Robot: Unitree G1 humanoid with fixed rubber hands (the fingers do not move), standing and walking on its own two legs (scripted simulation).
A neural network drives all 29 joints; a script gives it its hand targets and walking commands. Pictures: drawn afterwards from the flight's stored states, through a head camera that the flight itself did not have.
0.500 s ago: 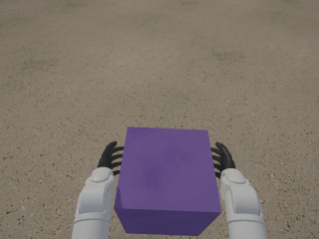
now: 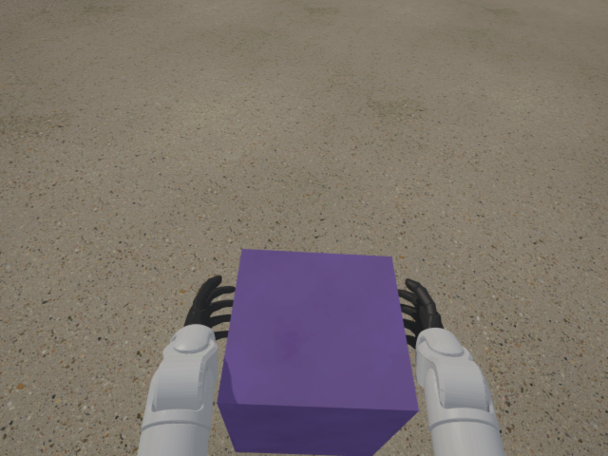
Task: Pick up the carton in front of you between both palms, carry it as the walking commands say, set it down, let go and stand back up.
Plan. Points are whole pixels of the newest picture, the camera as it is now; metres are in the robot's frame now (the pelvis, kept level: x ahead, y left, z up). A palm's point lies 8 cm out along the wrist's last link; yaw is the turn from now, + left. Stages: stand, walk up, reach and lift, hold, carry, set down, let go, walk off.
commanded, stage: set down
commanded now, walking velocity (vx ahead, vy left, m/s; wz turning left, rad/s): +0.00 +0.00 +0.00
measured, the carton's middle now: (310, 358) +0.29 +0.00 -0.05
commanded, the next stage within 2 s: none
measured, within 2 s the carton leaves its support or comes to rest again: neither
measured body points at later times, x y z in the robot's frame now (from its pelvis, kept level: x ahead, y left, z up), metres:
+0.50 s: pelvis -0.03 +0.04 -0.04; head +0.09 +0.05 +0.39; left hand +0.36 +0.14 -0.09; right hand +0.33 -0.16 -0.08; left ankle +0.09 +0.12 -0.74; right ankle -0.03 -0.11 -0.74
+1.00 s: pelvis -0.05 +0.01 -0.18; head +0.18 +0.02 +0.21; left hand +0.40 +0.14 -0.27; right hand +0.39 -0.16 -0.25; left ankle +0.09 +0.12 -0.74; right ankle -0.03 -0.11 -0.74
